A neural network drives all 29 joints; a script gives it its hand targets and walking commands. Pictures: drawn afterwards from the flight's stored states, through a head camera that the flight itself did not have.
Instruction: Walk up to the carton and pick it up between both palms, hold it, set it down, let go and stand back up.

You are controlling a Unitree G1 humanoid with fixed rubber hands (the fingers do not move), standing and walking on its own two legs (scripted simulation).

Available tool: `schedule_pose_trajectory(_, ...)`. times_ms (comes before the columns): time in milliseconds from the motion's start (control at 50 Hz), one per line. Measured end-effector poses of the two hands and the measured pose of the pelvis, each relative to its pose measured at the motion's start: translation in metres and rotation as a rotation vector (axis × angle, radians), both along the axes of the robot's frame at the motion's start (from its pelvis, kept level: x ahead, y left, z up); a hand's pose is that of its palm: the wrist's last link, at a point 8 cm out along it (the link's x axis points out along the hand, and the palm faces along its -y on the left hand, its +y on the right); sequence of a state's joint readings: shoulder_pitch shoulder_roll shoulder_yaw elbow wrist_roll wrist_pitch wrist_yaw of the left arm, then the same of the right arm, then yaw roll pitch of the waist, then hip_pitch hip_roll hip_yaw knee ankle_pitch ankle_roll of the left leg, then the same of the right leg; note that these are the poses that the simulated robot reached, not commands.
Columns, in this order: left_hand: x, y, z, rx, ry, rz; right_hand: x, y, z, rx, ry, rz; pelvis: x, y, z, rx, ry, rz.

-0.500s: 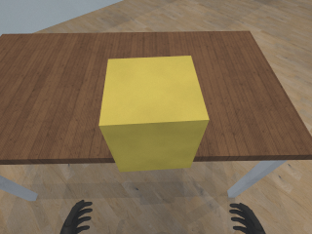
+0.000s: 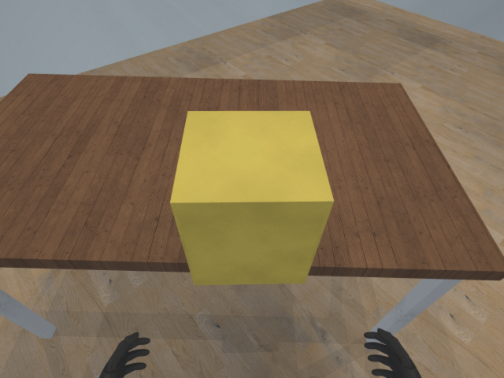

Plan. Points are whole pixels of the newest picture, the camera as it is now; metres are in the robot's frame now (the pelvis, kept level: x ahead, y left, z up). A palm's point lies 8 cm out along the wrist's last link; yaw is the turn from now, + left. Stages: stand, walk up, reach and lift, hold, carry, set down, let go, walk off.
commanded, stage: stand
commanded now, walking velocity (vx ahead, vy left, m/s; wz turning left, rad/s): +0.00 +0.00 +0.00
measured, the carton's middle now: (249, 201) +0.41 +0.02 +0.04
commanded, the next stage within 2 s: none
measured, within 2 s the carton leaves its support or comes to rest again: neither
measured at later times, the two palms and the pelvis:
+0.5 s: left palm out of the picture -0.01 +0.26 -0.13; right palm out of the picture -0.08 -0.22 -0.13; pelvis -0.05 +0.03 +0.00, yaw -4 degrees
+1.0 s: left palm out of the picture -0.04 +0.25 -0.14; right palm out of the picture -0.10 -0.20 -0.14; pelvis -0.05 +0.02 +0.00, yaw -5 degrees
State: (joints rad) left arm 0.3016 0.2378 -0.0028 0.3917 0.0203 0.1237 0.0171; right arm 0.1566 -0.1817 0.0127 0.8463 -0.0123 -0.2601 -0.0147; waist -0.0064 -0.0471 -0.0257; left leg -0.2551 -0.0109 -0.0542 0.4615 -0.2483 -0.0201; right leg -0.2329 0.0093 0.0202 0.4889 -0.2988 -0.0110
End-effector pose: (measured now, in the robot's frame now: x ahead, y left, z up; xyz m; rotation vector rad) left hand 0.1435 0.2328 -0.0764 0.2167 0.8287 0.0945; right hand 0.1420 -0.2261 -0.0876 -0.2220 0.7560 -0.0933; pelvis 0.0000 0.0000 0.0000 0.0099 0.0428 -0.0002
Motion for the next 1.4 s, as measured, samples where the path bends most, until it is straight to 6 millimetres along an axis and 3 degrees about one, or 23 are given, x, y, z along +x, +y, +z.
schedule_pose_trajectory(100, -0.042, 0.012, -0.013, 0.025, 0.037, 0.000, -0.038, -0.011, -0.025, -0.020, 0.214, -0.014, -0.010, 0.005, -0.005, -0.022, -0.020, -0.022)
schedule_pose_trajectory(260, -0.114, 0.026, -0.043, 0.015, 0.237, 0.013, -0.131, -0.016, -0.041, -0.011, 0.427, -0.141, -0.028, 0.015, -0.007, -0.023, -0.039, -0.046)
schedule_pose_trajectory(380, -0.139, 0.030, -0.054, -0.002, 0.313, 0.009, -0.192, -0.006, -0.041, -0.010, 0.537, -0.216, -0.041, 0.024, -0.005, -0.020, -0.043, -0.059)
schedule_pose_trajectory(480, -0.150, 0.032, -0.057, -0.007, 0.339, 0.008, -0.219, 0.007, -0.044, 0.013, 0.579, -0.251, -0.048, 0.029, -0.004, -0.015, -0.050, -0.067)
schedule_pose_trajectory(580, -0.167, 0.031, -0.057, 0.003, 0.383, 0.021, -0.227, 0.016, -0.051, 0.051, 0.587, -0.260, -0.054, 0.030, -0.003, -0.009, -0.058, -0.071)
schedule_pose_trajectory(800, -0.199, 0.021, -0.060, 0.005, 0.507, 0.035, -0.226, 0.022, -0.059, 0.098, 0.580, -0.266, -0.060, 0.025, -0.003, -0.007, -0.047, -0.084)
schedule_pose_trajectory(1020, -0.179, 0.012, -0.068, -0.025, 0.511, 0.029, -0.238, 0.024, -0.053, 0.080, 0.636, -0.285, -0.052, 0.023, -0.001, -0.005, -0.038, -0.086)
schedule_pose_trajectory(1260, -0.163, 0.004, -0.067, -0.022, 0.517, 0.026, -0.216, 0.035, -0.060, 0.121, 0.609, -0.283, -0.041, 0.021, -0.001, -0.011, -0.050, -0.088)
schedule_pose_trajectory(1400, -0.162, 0.002, -0.071, -0.030, 0.537, 0.029, -0.217, 0.039, -0.059, 0.117, 0.627, -0.286, -0.039, 0.022, 0.000, -0.012, -0.056, -0.091)
